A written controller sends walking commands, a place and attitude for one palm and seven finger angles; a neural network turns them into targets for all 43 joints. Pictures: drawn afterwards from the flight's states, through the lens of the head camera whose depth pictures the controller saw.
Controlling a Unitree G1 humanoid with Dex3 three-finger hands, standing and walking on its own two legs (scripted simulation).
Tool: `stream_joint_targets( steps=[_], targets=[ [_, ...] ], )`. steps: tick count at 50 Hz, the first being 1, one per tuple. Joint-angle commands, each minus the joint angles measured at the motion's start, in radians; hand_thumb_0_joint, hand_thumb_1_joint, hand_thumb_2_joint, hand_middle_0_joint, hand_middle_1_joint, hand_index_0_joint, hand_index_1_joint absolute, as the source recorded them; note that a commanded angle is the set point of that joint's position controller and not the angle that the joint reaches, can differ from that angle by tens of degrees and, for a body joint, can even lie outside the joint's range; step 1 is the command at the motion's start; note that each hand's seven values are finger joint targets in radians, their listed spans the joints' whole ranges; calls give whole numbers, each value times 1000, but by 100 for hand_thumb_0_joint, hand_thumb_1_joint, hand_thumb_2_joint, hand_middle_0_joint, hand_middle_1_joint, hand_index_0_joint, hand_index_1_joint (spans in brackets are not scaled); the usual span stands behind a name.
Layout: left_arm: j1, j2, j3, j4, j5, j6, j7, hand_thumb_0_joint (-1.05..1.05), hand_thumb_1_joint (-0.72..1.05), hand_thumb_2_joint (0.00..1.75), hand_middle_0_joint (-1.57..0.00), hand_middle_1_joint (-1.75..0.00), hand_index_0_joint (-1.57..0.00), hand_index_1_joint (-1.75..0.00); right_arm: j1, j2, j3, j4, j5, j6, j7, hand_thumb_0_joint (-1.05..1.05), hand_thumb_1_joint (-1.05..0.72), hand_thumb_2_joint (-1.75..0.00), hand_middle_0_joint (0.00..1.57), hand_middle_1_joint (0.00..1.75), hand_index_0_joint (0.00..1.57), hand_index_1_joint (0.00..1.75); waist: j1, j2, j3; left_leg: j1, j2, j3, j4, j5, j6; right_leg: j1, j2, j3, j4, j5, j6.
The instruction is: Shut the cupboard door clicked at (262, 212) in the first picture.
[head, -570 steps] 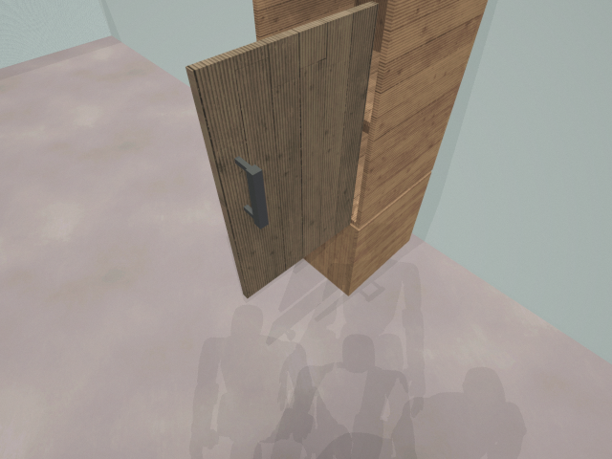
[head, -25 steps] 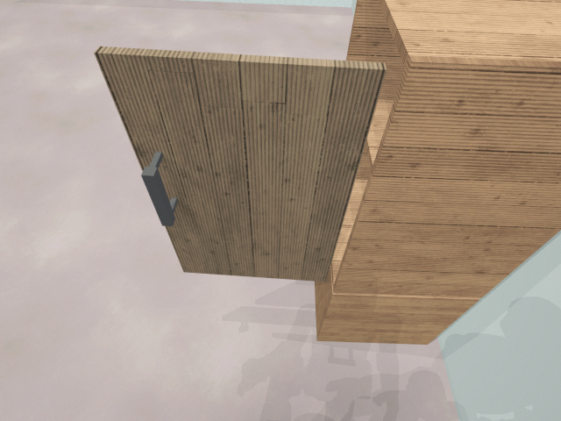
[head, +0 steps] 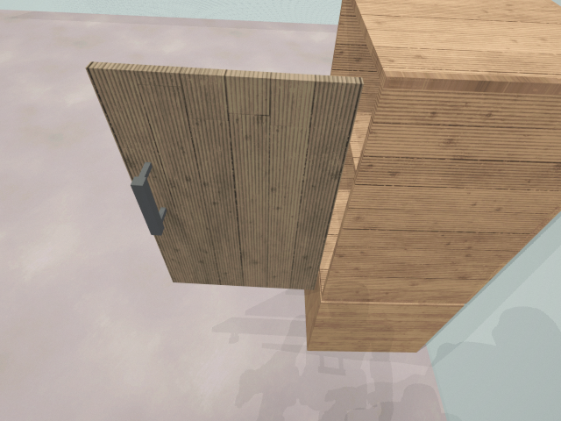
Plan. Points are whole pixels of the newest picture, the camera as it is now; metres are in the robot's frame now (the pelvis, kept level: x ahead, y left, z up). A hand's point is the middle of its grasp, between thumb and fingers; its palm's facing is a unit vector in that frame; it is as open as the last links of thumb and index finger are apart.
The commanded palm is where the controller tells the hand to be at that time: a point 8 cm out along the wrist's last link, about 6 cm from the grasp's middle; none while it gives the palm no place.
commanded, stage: come to a stop and stand still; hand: left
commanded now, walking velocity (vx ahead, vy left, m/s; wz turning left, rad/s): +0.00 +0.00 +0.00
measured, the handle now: (152, 200) +0.46 +0.27 +0.01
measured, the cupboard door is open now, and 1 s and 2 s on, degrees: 88 88 88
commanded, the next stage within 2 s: look again from close up in 0.26 s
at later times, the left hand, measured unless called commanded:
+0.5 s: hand out of the picture -0.03 +0.16 -0.18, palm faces +0.05 -0.98 -0.20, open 7.4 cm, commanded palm none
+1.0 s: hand out of the picture +0.05 +0.19 -0.15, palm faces +0.15 -0.96 -0.22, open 7.4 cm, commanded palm +0.09 +0.23 -0.07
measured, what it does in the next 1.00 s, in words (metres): stands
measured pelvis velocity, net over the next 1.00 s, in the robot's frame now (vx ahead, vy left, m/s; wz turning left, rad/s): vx -0.01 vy -0.01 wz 0.02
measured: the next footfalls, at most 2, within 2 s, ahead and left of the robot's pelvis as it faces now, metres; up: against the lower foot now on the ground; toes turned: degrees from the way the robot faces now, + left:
none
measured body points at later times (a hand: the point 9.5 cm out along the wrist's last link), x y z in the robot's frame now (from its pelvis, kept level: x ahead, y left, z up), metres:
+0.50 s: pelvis -0.01 -0.01 -0.01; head -0.01 -0.01 +0.44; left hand -0.03 +0.21 -0.16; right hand +0.01 -0.23 -0.16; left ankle -0.03 +0.07 -0.74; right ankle +0.02 -0.10 -0.74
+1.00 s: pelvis -0.01 -0.01 -0.01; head +0.00 +0.00 +0.44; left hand +0.04 +0.24 -0.14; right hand +0.03 -0.24 -0.15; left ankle -0.03 +0.07 -0.74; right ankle +0.02 -0.10 -0.74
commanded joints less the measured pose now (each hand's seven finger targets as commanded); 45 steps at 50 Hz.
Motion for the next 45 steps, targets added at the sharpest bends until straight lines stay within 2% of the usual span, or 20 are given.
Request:
stream_joint_targets(
  steps=[1,14,15,16,17,18,19,20,21,22,24,25,28,30,34,36,43,45],
  targets=[
    [69,72,5,-13,2,-22,-2,0,90,90,-20,-30,-20,-30,58,-93,-9,-14,1,-11,0,0,-90,-90,20,30,20,30,-1,14,10,-57,153,-143,-116,109,-21,38,-125,134,-99,126,-15],
    [148,43,-6,42,1,-32,-1,0,90,90,-20,-30,-20,-30,107,-72,1,20,3,-14,-4,0,-90,-90,20,30,20,30,-2,18,47,-77,147,-144,-134,57,-23,25,-119,128,-135,68,-17],
    [86,209,-6,-29,7,-32,-1,0,90,90,-20,-30,-20,-30,46,-156,-20,-111,-6,-15,-1,0,-90,-90,20,30,20,30,-38,134,99,-88,79,-190,-148,289,-46,-6,-66,86,-9,77,-38],
    [143,116,4,-17,7,-25,3,0,90,90,-20,-30,-20,-30,49,-158,-36,-104,-13,-34,-13,0,-90,-90,20,30,20,30,0,116,21,-114,167,-196,-69,193,-33,1,-97,59,6,-23,-29],
    [143,94,-3,-13,7,-26,3,0,90,90,-20,-30,-20,-30,40,-127,-35,-109,-10,-33,-14,0,-90,-90,20,30,20,30,-6,128,-50,-106,149,-203,-57,127,-18,27,-100,65,1,20,-40],
    [159,65,-3,-13,7,-28,5,0,90,90,-20,-30,-20,-30,45,-98,-33,-115,-8,-27,-15,0,-90,-90,20,30,20,30,-7,97,-70,-135,139,-207,-42,23,-13,38,-112,71,-8,14,-42],
    [158,60,-3,-11,10,-29,5,0,90,90,-20,-30,-20,-30,49,-98,-35,-117,-7,-17,-14,0,-90,-90,20,30,20,30,-11,56,-46,-165,124,-201,-23,-37,-15,17,-119,85,-20,-21,-41],
    [154,71,-3,-25,12,-31,5,0,90,90,-20,-30,-20,-30,55,-101,-31,-127,-13,-8,-7,0,-90,-90,20,30,20,30,-6,3,5,-195,111,-195,-7,-83,-14,-12,-129,133,-58,-103,-48],
    [151,71,1,-28,12,-35,6,0,90,90,-20,-30,-20,-30,70,-97,-34,-126,-12,-4,-4,0,-90,-90,20,30,20,30,-18,-37,0,-186,97,-182,22,-72,-18,-42,-149,165,-89,-159,-51],
    [136,75,5,-31,10,-39,7,0,90,90,-20,-30,-20,-30,83,-95,-35,-119,-10,-2,-2,0,-90,-90,20,30,20,30,-29,-44,4,-162,92,-172,38,-43,-21,-74,-162,184,-107,-176,-53],
    [117,80,10,-37,7,-46,9,0,90,90,-20,-30,-20,-30,96,-100,-35,-106,-6,-8,-2,0,-90,-90,20,30,20,30,-36,-5,23,-137,103,-178,30,11,-20,-104,-154,178,-101,-122,-53],
    [121,78,7,-40,9,-46,8,0,90,90,-20,-30,-20,-30,98,-92,-29,-98,-10,-8,1,0,-90,-90,20,30,20,30,-26,-2,29,-135,109,-174,18,17,-18,-90,-147,173,-97,-89,-53],
    [123,89,13,-30,5,-51,9,0,90,90,-20,-30,-20,-30,79,-115,-30,-89,-4,-22,-2,0,-90,-90,20,30,20,30,-18,29,13,-120,126,-181,-6,120,-15,-29,-134,137,-46,98,-41],
    [129,87,11,-28,6,-49,9,0,90,90,-20,-30,-20,-30,68,-116,-26,-80,-4,-24,-2,0,-90,-90,20,30,20,30,-5,10,4,-114,133,-169,-10,167,-15,5,-132,127,-35,166,-38],
    [100,110,16,-29,3,-45,10,0,90,90,-20,-30,-20,-30,37,-141,-30,-71,-3,-19,-2,0,-90,-90,20,30,20,30,-10,16,25,-106,132,-167,-30,124,-20,-1,-137,136,-52,140,-33],
    [104,104,12,-30,4,-43,9,0,90,90,-20,-30,-20,-30,32,-130,-26,-63,-4,-17,1,0,-90,-90,20,30,20,30,-5,8,28,-103,129,-160,-36,116,-19,3,-136,139,-63,134,-30],
    [74,125,14,-33,3,-41,8,0,90,90,-20,-30,-20,-30,10,-150,-24,-42,-3,-17,3,0,-90,-90,20,30,20,30,-5,18,4,-81,137,-157,-56,118,-21,28,-139,137,-75,145,-25],
    [73,122,14,-30,4,-39,8,0,90,90,-20,-30,-20,-30,14,-144,-23,-34,-2,-16,3,0,-90,-90,20,30,20,30,-5,3,1,-80,140,-154,-66,109,-21,33,-137,133,-81,133,-23]
  ],
)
